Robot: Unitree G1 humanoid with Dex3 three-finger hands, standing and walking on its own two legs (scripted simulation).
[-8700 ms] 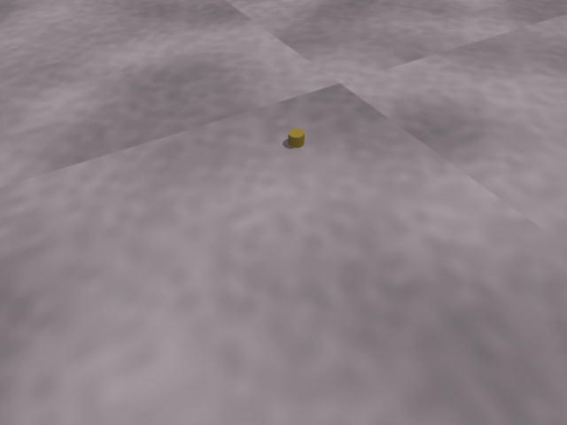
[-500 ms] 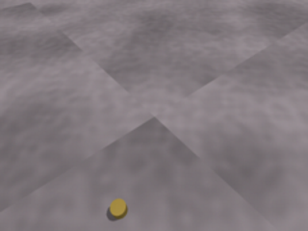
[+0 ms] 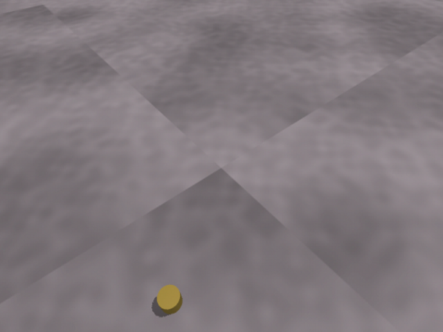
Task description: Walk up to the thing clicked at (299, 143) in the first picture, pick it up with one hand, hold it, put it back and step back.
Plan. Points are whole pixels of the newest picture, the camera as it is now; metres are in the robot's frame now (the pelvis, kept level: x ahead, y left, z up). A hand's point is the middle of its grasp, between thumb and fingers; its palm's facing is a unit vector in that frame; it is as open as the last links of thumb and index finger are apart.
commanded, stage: stand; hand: left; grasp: from above
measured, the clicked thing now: (170, 299) +0.40 +0.27 -0.75
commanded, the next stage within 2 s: rise first in 0.76 s
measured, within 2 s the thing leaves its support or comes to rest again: neither
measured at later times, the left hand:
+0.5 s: hand out of the picture +0.07 +0.26 -0.16, palm faces -0.02 -0.94 -0.34, open 7.4 cm
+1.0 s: hand out of the picture +0.12 +0.25 -0.16, palm faces +0.05 -0.95 -0.32, open 8.0 cm
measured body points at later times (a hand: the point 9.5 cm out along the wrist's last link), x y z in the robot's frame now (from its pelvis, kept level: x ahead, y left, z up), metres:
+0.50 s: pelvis +0.00 +0.00 +0.00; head +0.01 +0.00 +0.45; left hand +0.07 +0.30 -0.13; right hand +0.07 -0.30 -0.13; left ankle +0.00 +0.13 -0.75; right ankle -0.02 -0.13 -0.75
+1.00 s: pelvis -0.01 +0.00 -0.01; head +0.03 +0.01 +0.44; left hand +0.11 +0.30 -0.14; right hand +0.09 -0.28 -0.13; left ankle +0.00 +0.13 -0.75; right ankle -0.02 -0.13 -0.75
